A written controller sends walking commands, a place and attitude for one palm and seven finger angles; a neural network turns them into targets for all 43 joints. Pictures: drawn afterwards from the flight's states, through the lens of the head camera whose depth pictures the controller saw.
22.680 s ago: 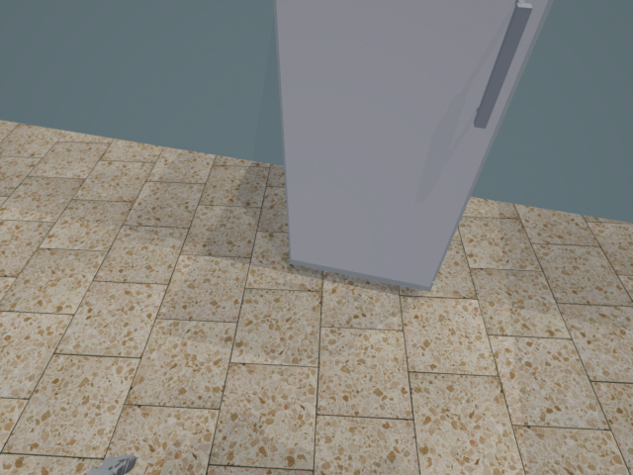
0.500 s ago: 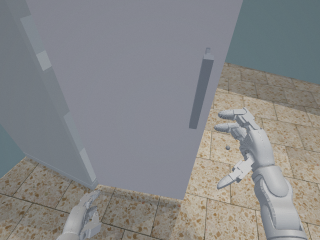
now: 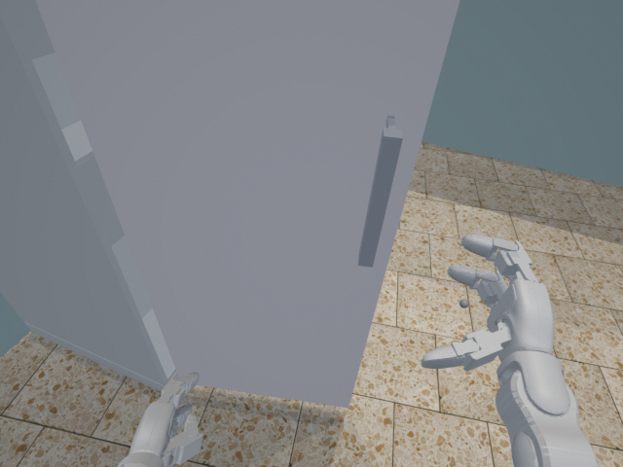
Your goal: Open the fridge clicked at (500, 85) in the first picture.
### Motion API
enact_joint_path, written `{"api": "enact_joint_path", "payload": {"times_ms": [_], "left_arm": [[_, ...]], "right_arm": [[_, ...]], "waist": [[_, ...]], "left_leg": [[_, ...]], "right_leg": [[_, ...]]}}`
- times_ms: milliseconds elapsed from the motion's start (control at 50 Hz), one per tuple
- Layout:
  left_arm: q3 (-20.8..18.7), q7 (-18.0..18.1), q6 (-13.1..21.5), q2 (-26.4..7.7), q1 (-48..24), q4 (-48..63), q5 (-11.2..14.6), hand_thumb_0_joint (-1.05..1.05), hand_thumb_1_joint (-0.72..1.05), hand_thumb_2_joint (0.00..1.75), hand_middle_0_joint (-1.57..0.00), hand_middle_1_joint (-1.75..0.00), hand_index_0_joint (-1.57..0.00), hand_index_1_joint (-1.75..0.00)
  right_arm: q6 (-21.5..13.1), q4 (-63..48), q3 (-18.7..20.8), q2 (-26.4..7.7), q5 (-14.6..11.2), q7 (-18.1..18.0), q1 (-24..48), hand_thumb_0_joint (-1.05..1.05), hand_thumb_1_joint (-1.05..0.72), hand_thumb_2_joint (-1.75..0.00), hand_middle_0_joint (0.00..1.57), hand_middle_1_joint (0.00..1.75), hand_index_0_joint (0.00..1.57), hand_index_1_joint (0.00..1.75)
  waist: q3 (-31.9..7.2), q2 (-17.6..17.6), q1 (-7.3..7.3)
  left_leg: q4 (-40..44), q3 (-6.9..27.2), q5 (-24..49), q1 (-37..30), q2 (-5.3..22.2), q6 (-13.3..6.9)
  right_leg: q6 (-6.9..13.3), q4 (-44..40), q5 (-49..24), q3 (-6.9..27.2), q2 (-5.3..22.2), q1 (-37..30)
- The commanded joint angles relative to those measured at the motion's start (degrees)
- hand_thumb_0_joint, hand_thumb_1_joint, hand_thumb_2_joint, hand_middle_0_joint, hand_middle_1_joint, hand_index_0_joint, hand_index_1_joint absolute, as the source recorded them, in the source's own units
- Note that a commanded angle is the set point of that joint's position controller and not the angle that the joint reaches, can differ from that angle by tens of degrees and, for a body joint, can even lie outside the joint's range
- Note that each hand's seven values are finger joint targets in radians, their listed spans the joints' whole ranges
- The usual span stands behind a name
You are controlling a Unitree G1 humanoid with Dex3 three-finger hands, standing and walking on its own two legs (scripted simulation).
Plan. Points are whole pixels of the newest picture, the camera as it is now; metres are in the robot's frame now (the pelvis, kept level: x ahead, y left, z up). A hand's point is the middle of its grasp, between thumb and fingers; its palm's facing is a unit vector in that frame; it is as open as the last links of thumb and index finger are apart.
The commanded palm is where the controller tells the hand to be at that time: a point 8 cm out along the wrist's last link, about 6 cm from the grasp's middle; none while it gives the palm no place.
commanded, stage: draw the hand back to the body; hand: right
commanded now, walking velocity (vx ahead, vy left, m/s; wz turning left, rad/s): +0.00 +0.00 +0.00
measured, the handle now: (377, 196) +0.47 -0.09 +0.14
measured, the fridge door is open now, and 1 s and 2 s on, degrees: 76 76 76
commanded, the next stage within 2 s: step back with the hand held close in 1.24 s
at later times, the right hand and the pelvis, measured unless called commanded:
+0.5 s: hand (550, 336) +0.23 -0.24 +0.15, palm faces +0.35 +0.89 -0.28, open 12.4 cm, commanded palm +0.18 -0.28 +0.17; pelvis +0.01 -0.01 +0.01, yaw +0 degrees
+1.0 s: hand out of the picture +0.20 -0.31 +0.17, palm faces +0.50 +0.80 -0.34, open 7.8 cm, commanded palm +0.15 -0.33 +0.18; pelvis +0.01 -0.03 +0.01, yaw +0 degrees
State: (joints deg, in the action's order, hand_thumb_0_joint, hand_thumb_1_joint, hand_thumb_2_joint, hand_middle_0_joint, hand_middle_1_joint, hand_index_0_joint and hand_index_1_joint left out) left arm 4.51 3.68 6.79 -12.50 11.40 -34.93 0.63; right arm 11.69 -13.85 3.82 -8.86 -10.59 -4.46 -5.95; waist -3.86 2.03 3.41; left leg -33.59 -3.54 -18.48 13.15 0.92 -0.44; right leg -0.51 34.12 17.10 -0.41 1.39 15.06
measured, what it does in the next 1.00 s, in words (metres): stands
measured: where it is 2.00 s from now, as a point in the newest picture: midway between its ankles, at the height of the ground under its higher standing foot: outside the picture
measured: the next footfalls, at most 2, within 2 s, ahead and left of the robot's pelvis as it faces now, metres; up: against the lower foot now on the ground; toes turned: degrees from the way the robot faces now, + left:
none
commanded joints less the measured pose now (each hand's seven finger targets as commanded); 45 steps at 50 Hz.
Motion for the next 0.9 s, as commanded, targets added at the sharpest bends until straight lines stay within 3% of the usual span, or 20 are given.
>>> {"api": "enact_joint_path", "payload": {"times_ms": [0,40,100,140,160,180,200,220,260,320,380,440,540,600,640,800,840,880], "left_arm": [[-2.50,1.08,2.27,-5.55,-10.15,9.85,0.41,0.00,0.90,0.90,-0.20,-0.30,-0.20,-0.30],[-2.38,0.99,2.09,-5.26,-10.17,10.00,0.42,0.00,0.90,0.90,-0.20,-0.30,-0.20,-0.30],[-2.40,1.17,2.47,-5.58,-9.93,9.87,0.57,0.00,0.90,0.90,-0.20,-0.30,-0.20,-0.30],[-2.34,1.43,2.96,-5.58,-9.77,9.76,0.81,0.00,0.90,0.90,-0.20,-0.30,-0.20,-0.30],[-2.56,1.66,3.32,-5.96,-9.36,9.15,-0.69,0.00,0.90,0.90,-0.20,-0.30,-0.20,-0.30],[-2.41,1.66,3.40,-5.61,-9.25,8.76,-0.97,0.00,0.90,0.90,-0.20,-0.30,-0.20,-0.30],[-2.71,1.60,3.26,-5.92,-9.24,8.36,-1.04,0.00,0.90,0.90,-0.20,-0.30,-0.20,-0.30],[-2.48,1.57,3.12,-5.57,-9.17,8.60,-0.94,0.00,0.90,0.90,-0.20,-0.30,-0.20,-0.30],[-2.65,1.67,3.33,-5.67,-8.90,8.54,-1.06,0.00,0.90,0.90,-0.20,-0.30,-0.20,-0.30],[-2.99,1.86,3.49,-5.99,-8.57,8.25,-1.29,0.00,0.90,0.90,-0.20,-0.30,-0.20,-0.30],[-3.25,1.90,3.52,-5.92,-8.83,7.90,-1.40,0.00,0.90,0.90,-0.20,-0.30,-0.20,-0.30],[-3.55,1.83,3.77,-6.09,-8.96,7.63,-1.42,0.00,0.90,0.90,-0.20,-0.30,-0.20,-0.30],[-4.10,1.43,3.52,-6.35,-8.64,7.33,-1.45,0.00,0.90,0.90,-0.20,-0.30,-0.20,-0.30],[-4.50,1.37,3.43,-6.60,-8.52,7.09,-1.46,0.00,0.90,0.90,-0.20,-0.30,-0.20,-0.30],[-4.58,1.20,3.53,-6.50,-8.30,7.27,-1.42,0.00,0.90,0.90,-0.20,-0.30,-0.20,-0.30],[-5.03,1.08,3.78,-6.74,-7.70,6.87,-1.37,0.00,0.90,0.90,-0.20,-0.30,-0.20,-0.30],[-5.03,1.10,3.68,-6.58,-7.83,6.99,-1.22,0.00,0.90,0.90,-0.20,-0.30,-0.20,-0.30],[-4.97,1.05,3.71,-6.63,-7.61,6.85,-1.23,0.00,0.90,0.90,-0.20,-0.30,-0.20,-0.30]], "right_arm": [[-2.63,-13.97,8.71,-8.95,-0.95,-0.21,10.46,0.00,0.55,-0.20,0.25,1.15,0.25,1.15],[-2.62,-15.79,7.98,-8.15,-1.07,0.37,10.75,0.00,0.55,-0.20,0.25,1.15,0.25,1.15],[-2.41,-16.36,8.58,-9.10,-1.75,2.12,9.95,0.00,0.44,-0.25,0.25,1.09,0.25,1.09],[-2.29,-16.97,8.15,-8.87,-2.20,3.72,9.72,0.00,0.37,-0.29,0.24,1.04,0.24,1.04],[-7.01,-17.61,9.39,-18.54,4.36,1.46,6.43,0.00,0.33,-0.31,0.24,1.02,0.24,1.02],[-8.73,-14.54,8.69,-15.37,4.58,0.86,3.13,0.00,0.30,-0.32,0.24,1.00,0.24,1.00],[-10.00,-13.99,8.87,-15.84,4.90,0.66,2.17,0.00,0.26,-0.34,0.24,0.98,0.24,0.98],[-11.18,-14.53,7.57,-14.48,5.14,0.68,2.77,0.00,0.22,-0.36,0.24,0.96,0.24,0.96],[-13.37,-16.56,7.82,-15.17,5.89,0.11,4.31,0.00,0.15,-0.39,0.24,0.92,0.24,0.92],[-15.11,-15.91,10.81,-17.33,6.12,-0.62,1.10,0.00,0.04,-0.44,0.23,0.85,0.23,0.85],[-16.53,-16.47,12.29,-17.93,6.60,-0.98,-0.88,0.00,-0.07,-0.50,0.23,0.79,0.23,0.79],[-17.46,-17.62,13.38,-18.36,6.82,-1.17,-2.58,0.00,-0.17,-0.55,0.22,0.73,0.22,0.73],[-17.86,-17.36,15.78,-18.98,6.68,-1.12,-7.04,0.00,-0.36,-0.64,0.22,0.62,0.22,0.62],[-18.05,-16.98,17.97,-20.09,6.58,-1.14,-8.96,0.00,-0.47,-0.69,0.22,0.55,0.22,0.55],[-18.43,-18.93,18.66,-20.41,6.68,-1.26,-8.78,0.00,-0.54,-0.73,0.21,0.51,0.21,0.51],[-18.39,-19.16,22.69,-22.44,6.58,-1.76,-11.54,0.00,-0.83,-0.87,0.20,0.34,0.20,0.34],[-18.56,-19.53,23.29,-22.47,6.41,-1.82,-11.02,0.00,-0.90,-0.90,0.20,0.30,0.20,0.30],[-18.37,-18.74,21.38,-20.56,6.47,-1.61,-10.37,0.00,-0.90,-0.90,0.20,0.30,0.20,0.30]], "waist": [[-5.45,-3.83,1.27],[-5.85,-0.44,0.86],[-4.75,-2.02,0.48],[-4.02,-0.12,0.00],[0.00,-0.88,0.17],[1.00,-0.57,-0.01],[1.93,-2.77,0.13],[2.09,-1.67,-0.49],[0.08,1.09,-0.58],[-1.66,-1.67,0.00],[-2.06,0.21,0.41],[-1.79,1.89,0.62],[0.11,-0.52,0.84],[0.88,-0.07,1.13],[-0.62,2.26,1.12],[0.64,2.83,1.37],[1.09,2.45,1.25],[1.56,2.49,0.85]], "left_leg": [[7.66,1.34,11.46,-2.41,-0.83,-0.34],[7.40,1.24,13.26,-2.68,-0.70,-0.40],[8.12,1.11,13.58,-2.47,-0.94,-0.31],[8.38,0.98,13.76,-1.68,-0.95,-0.28],[11.69,2.98,12.46,-0.89,0.17,0.41],[11.81,2.72,11.81,-1.25,0.34,0.26],[13.19,2.81,10.94,-1.01,0.07,0.36],[13.06,2.67,10.08,-1.48,0.12,0.36],[13.01,2.29,9.27,-2.58,-0.12,0.12],[13.48,2.04,9.35,-4.84,-0.17,0.18],[13.27,1.77,10.76,-5.86,-0.21,0.01],[13.57,1.84,11.78,-6.68,-0.22,-0.11],[13.48,1.36,13.58,-7.37,-0.48,-0.09],[14.07,1.27,12.70,-7.08,-0.70,-0.13],[13.38,1.28,13.64,-8.02,-0.50,-0.27],[13.46,0.85,13.56,-7.92,-0.87,-0.55],[13.37,0.79,12.67,-7.66,-0.82,-0.51],[13.44,0.71,11.98,-6.94,-0.78,-0.40]], "right_leg": [[2.08,-5.89,-9.90,-0.11,-1.52,-3.71],[2.00,-6.14,-11.11,-0.45,-1.58,-4.83],[2.16,-6.15,-11.32,-0.16,-1.47,-5.18],[2.21,-6.27,-11.34,-0.23,-1.50,-5.86],[2.53,-7.67,-9.71,0.00,-2.02,-5.67],[2.65,-8.20,-9.43,-0.04,-1.97,-5.55],[2.65,-8.57,-9.22,-0.14,-1.68,-6.15],[2.65,-9.17,-8.89,-0.23,-1.52,-6.97],[2.52,-10.35,-8.60,-0.18,-1.43,-9.00],[2.63,-11.30,-9.07,-0.10,-1.24,-9.59],[2.48,-12.02,-10.36,-0.16,-1.27,-10.22],[2.37,-12.44,-11.33,-0.32,-1.26,-10.36],[2.19,-13.16,-13.17,-0.13,-0.85,-9.27],[2.05,-13.48,-12.50,-0.23,-0.84,-9.08],[1.90,-13.52,-13.52,-0.10,-0.83,-9.53],[1.32,-13.94,-14.10,0.31,-0.65,-8.78],[1.34,-14.20,-13.26,0.44,-0.54,-8.66],[1.37,-14.37,-12.63,0.55,-0.55,-8.81]]}}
